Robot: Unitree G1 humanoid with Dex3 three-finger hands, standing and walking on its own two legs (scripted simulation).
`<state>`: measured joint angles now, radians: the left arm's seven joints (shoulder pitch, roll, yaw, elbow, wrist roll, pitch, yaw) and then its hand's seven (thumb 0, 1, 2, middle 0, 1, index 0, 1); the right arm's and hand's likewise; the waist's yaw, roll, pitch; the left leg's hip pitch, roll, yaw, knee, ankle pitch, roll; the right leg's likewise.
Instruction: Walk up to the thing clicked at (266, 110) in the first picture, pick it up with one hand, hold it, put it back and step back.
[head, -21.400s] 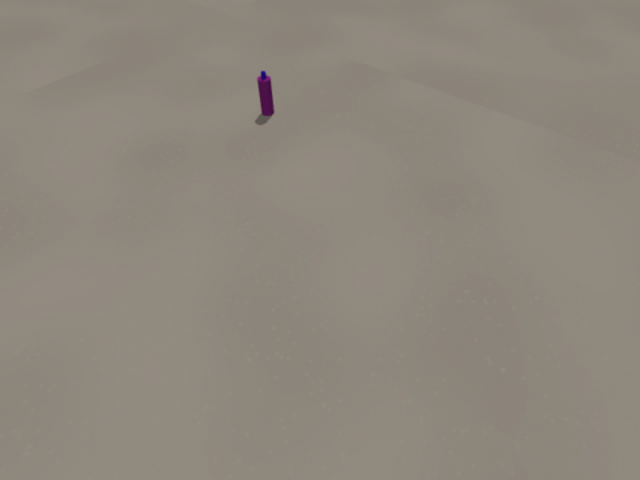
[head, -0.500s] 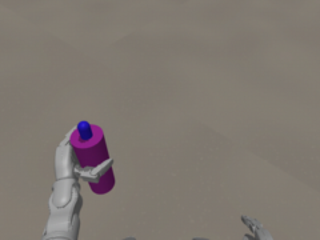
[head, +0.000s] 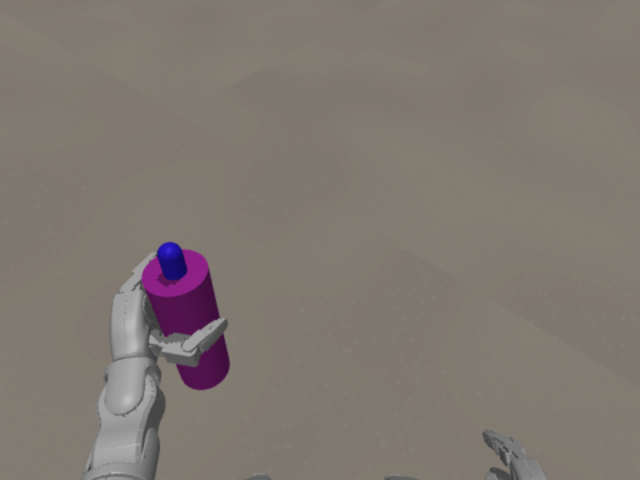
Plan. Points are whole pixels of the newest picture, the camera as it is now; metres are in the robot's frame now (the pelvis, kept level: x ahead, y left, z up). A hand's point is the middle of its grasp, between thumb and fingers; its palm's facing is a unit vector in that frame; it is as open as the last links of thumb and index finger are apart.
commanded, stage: hold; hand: left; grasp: from the side
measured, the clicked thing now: (189, 316) +0.32 +0.17 +0.02
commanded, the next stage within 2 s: crouch in 0.22 s
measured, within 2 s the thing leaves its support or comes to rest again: neither
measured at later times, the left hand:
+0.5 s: hand (185, 312) +0.32 +0.17 +0.04, palm faces +0.18 -0.98 -0.02, open 10.2 cm
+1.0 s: hand (202, 362) +0.34 +0.20 -0.17, palm faces +0.21 -0.98 -0.04, open 10.1 cm
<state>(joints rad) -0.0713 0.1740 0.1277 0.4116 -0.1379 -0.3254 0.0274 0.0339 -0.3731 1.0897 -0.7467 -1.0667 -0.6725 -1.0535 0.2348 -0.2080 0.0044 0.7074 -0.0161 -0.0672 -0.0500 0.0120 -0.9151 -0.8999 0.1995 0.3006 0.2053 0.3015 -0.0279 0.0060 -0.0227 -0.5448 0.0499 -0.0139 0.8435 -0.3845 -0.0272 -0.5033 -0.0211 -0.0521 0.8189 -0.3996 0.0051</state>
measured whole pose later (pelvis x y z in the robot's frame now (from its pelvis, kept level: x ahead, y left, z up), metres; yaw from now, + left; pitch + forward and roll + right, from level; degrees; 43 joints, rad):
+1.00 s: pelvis -0.03 +0.00 -0.14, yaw -2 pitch +27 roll -3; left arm -0.29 0.25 0.31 0.82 -0.14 -0.73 -0.05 0.04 -0.37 1.08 -0.77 -1.02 -0.70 -1.01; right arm 0.16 -0.25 -0.04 0.74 -0.07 -0.08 0.03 0.01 -0.91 -0.90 0.20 0.30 0.21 0.30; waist -0.07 -0.01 -0.18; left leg -1.42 0.06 -0.06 1.56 -0.61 -0.04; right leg -1.37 -0.01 -0.06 1.52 -0.62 0.00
